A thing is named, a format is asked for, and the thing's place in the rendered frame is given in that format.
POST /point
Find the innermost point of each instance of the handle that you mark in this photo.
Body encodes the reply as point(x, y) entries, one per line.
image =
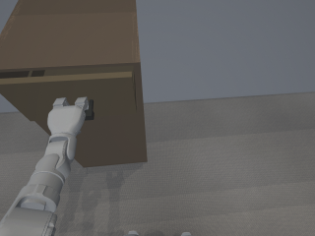
point(90, 112)

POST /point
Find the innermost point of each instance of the left robot upper arm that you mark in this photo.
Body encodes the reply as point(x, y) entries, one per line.
point(24, 221)

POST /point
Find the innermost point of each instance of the cabinet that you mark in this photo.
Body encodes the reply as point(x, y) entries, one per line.
point(75, 34)

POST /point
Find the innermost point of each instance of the left robot forearm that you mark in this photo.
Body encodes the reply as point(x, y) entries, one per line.
point(43, 190)

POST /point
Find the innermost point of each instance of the drawer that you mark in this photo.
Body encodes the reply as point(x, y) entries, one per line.
point(113, 90)

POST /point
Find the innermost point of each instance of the robot left hand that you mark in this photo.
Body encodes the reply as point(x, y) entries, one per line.
point(66, 118)

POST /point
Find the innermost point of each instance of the robot left shin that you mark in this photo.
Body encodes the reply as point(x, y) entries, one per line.
point(133, 232)

